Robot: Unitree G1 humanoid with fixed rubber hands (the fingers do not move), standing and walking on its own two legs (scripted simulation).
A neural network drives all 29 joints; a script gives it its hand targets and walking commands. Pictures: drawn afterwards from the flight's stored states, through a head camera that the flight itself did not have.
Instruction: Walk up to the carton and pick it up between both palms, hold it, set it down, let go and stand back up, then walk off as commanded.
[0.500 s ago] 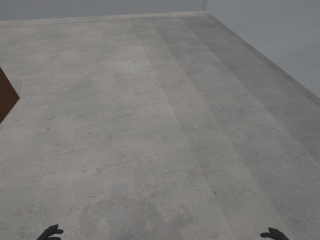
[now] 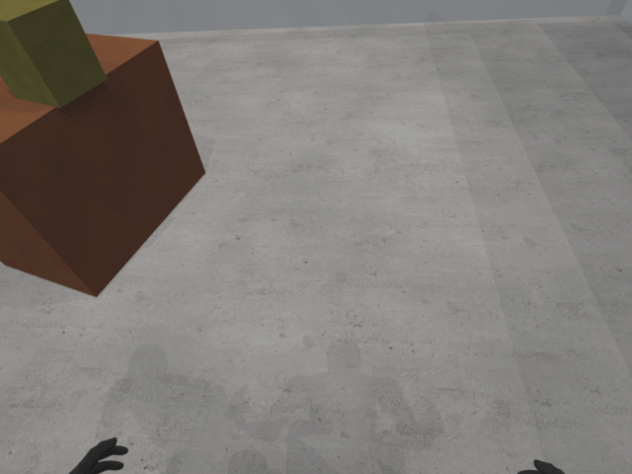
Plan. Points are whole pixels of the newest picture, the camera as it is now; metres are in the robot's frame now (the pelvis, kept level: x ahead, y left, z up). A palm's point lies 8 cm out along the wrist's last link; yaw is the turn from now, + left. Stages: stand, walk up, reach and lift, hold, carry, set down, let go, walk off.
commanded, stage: walk up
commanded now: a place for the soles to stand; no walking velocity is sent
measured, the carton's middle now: (40, 50) +1.24 +0.96 +0.03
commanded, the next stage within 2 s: none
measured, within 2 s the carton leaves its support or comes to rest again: neither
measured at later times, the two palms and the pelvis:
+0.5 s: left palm (56, 440) +0.19 +0.41 -0.09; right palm (471, 352) +0.33 -0.18 -0.09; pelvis +0.16 +0.07 -0.01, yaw +19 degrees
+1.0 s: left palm (26, 407) +0.24 +0.49 -0.11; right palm (368, 247) +0.54 -0.04 -0.09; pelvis +0.30 +0.17 -0.02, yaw +30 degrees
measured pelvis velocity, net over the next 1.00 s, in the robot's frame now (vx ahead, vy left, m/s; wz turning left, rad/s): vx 0.30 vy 0.17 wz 0.53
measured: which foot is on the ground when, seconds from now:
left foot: up 0.00-0.16, down 0.18-0.52, up 0.54-0.86, down 0.88-1.00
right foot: down 0.00-0.20, up 0.22-0.50, down 0.52-0.94, up 0.96-1.00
